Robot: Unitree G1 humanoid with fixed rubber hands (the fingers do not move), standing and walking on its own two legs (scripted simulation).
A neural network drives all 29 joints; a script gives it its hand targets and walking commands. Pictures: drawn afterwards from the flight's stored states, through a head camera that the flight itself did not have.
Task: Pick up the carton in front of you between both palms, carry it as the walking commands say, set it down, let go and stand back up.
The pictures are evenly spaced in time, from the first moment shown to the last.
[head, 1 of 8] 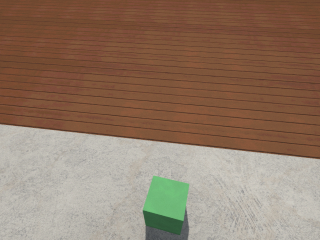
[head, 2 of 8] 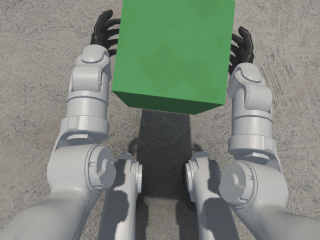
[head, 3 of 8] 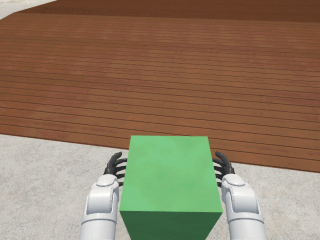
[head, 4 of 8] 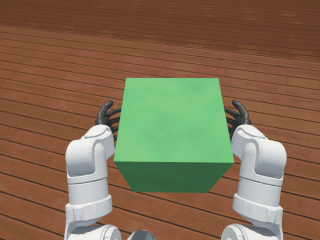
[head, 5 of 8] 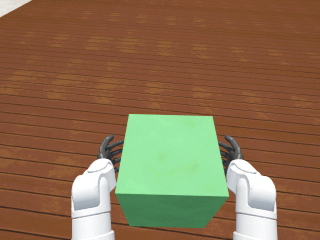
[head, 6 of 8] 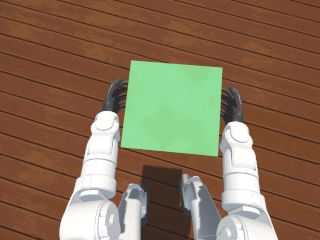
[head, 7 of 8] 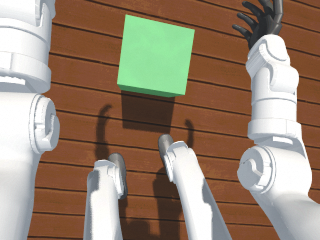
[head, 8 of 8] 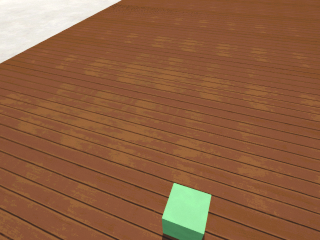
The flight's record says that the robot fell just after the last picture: no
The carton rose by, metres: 1.13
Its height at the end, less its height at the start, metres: +0.40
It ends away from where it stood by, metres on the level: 5.14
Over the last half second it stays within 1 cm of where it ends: yes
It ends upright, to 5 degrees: yes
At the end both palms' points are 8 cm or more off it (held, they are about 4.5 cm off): yes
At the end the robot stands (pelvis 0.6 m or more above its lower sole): yes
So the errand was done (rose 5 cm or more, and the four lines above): yes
